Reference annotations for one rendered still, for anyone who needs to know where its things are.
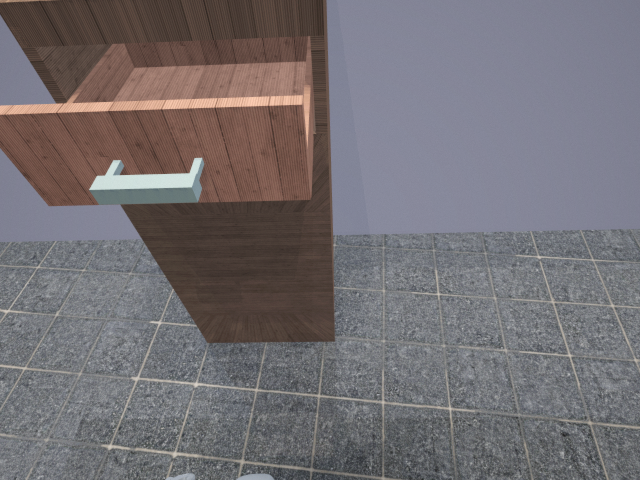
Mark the drawer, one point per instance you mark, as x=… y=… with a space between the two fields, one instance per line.
x=246 y=106

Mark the handle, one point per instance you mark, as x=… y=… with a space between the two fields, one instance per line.
x=114 y=188

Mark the cabinet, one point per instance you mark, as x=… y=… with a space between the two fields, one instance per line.
x=254 y=271

